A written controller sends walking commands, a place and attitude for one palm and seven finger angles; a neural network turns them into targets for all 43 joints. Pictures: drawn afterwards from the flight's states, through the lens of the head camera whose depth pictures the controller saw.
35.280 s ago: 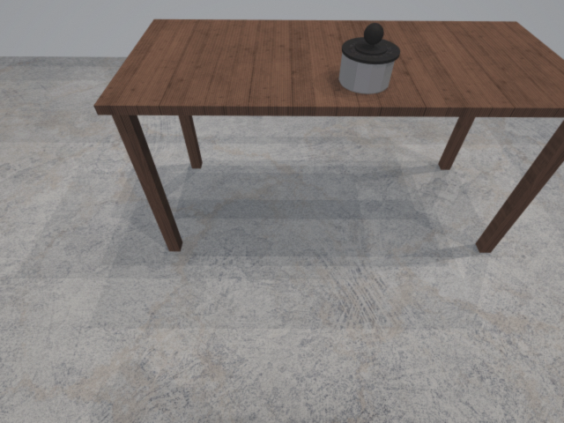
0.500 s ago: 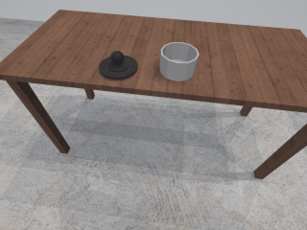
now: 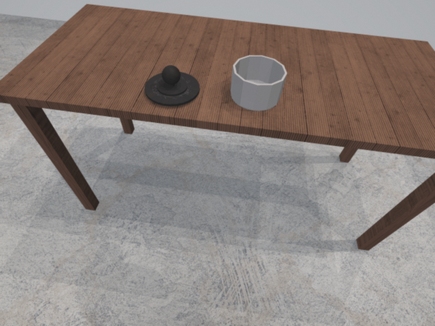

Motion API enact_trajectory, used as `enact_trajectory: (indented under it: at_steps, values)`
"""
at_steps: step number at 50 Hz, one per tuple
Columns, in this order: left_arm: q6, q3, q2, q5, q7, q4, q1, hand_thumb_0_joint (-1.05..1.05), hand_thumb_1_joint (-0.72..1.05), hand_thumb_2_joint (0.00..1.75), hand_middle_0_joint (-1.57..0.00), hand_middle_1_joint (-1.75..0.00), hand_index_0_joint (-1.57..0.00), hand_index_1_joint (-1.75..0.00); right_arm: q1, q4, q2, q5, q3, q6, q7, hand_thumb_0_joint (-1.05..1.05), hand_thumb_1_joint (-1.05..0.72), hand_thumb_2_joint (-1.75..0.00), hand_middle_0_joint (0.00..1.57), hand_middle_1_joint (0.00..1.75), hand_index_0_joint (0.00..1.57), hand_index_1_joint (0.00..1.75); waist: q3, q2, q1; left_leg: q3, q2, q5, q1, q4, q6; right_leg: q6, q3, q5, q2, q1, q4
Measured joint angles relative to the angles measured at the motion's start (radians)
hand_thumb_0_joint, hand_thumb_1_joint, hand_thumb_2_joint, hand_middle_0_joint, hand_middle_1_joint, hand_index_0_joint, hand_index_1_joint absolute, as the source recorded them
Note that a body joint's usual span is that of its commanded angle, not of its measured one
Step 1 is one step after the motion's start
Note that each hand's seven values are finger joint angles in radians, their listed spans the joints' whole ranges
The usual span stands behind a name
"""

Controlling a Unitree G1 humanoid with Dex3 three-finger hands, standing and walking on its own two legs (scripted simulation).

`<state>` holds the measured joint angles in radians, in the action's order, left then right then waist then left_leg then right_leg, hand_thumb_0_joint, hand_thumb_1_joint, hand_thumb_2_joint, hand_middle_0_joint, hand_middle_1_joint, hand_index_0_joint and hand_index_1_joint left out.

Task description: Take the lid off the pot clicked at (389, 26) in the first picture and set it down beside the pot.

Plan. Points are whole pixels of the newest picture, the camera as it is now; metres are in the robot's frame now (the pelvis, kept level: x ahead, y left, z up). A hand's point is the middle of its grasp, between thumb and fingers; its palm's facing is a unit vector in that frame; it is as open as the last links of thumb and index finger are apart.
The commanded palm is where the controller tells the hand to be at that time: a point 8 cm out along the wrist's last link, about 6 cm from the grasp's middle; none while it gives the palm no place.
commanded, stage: let the arm hang, fingers relaxed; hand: left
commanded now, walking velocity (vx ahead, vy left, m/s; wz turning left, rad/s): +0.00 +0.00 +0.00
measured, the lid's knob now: (171, 75) +0.75 +0.16 +0.02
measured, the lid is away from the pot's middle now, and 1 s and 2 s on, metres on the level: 0.26 0.26 0.26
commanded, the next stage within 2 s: look to check the result in 0.82 s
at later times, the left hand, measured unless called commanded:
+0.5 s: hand out of the picture +0.02 +0.18 -0.18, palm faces +0.01 -0.98 -0.20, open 7.3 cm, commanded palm none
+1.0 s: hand out of the picture +0.00 +0.18 -0.18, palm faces +0.01 -0.98 -0.19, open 7.3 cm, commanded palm none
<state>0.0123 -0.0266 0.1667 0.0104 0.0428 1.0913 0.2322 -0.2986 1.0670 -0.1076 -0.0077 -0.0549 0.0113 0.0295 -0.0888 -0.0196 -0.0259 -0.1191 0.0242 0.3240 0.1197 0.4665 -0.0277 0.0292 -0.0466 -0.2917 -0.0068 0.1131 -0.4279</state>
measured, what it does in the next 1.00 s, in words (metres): stands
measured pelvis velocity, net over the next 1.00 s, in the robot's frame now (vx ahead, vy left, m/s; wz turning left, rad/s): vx -0.01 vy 0.01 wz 0.00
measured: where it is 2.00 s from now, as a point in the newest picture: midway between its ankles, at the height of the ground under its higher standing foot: outside the picture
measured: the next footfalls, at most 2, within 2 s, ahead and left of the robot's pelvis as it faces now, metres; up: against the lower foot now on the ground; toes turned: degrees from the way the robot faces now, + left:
none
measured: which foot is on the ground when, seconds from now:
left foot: down 0.00-1.00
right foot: down 0.00-1.00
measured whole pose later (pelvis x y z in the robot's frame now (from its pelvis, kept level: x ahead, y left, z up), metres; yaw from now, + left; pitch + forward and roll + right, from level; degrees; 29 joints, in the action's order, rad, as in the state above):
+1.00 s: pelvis -0.01 +0.01 +0.00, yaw +0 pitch -1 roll -1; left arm 0.01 -0.03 0.16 0.01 0.04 1.11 0.22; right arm -0.28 1.08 -0.11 -0.01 -0.06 0.00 0.03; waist -0.10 -0.02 -0.03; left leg -0.12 0.01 0.29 0.14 0.44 -0.04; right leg 0.04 -0.05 -0.26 -0.02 0.13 -0.41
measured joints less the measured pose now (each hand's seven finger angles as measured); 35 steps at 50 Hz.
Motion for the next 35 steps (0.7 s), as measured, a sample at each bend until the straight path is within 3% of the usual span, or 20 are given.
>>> enact_trajectory:
  at_steps: [35]
  values:
    - [-0.005,-0.001,-0.001,0.001,0.002,0.011,-0.023,0.0,0.93,0.9,-0.2,-0.3,-0.2,-0.3,0.01,0.01,0.0,0.001,0.0,-0.007,0.001,0.0,-0.91,-0.9,0.2,0.3,0.2,0.29,-0.007,0.004,-0.001,-0.001,-0.016,-0.029,0.011,-0.019,-0.012,0.012,-0.001,0.024,-0.015,0.013,0.012]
